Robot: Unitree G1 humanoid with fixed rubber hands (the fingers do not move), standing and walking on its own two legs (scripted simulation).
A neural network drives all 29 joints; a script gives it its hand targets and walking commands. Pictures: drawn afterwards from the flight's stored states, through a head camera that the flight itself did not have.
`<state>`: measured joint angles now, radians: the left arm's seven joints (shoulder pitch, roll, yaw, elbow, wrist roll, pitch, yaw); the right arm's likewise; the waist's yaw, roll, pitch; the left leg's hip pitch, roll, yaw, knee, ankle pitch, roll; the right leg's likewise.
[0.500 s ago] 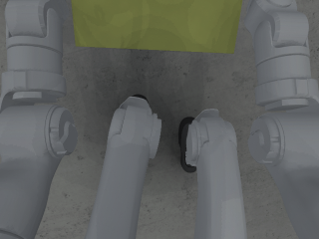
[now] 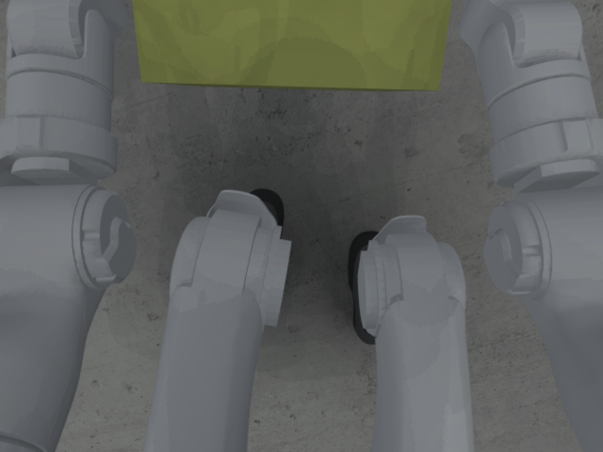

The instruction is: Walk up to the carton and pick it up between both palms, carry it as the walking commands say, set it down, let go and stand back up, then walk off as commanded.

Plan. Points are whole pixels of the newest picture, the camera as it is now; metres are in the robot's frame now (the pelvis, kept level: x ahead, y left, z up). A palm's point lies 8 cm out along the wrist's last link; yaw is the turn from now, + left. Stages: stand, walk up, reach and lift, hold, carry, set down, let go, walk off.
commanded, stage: set down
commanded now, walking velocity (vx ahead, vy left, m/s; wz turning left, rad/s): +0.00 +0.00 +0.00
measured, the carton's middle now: out of the picture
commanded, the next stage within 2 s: none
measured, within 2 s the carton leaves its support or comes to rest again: rests again in 0.58 s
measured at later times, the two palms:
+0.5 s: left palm out of the picture +0.52 +0.27 -0.18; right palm out of the picture +0.57 -0.07 -0.18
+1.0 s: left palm out of the picture +0.52 +0.27 -0.19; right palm out of the picture +0.57 -0.07 -0.19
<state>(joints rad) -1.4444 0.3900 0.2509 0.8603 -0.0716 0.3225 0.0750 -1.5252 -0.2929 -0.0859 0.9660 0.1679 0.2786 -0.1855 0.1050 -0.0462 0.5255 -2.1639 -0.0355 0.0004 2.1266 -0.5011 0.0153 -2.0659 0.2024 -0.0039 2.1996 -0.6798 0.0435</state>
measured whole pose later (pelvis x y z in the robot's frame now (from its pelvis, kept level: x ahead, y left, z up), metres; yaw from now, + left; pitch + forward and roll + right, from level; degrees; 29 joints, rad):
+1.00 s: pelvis +0.00 +0.00 -0.03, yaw +0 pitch +30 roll +0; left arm -1.46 0.43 0.22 1.04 -0.10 0.23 0.04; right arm -1.57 -0.29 -0.05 1.11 0.17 0.22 -0.14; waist 0.11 -0.06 0.52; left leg -2.21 0.01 0.04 2.21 -0.52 0.04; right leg -2.13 0.18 -0.01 2.29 -0.69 0.02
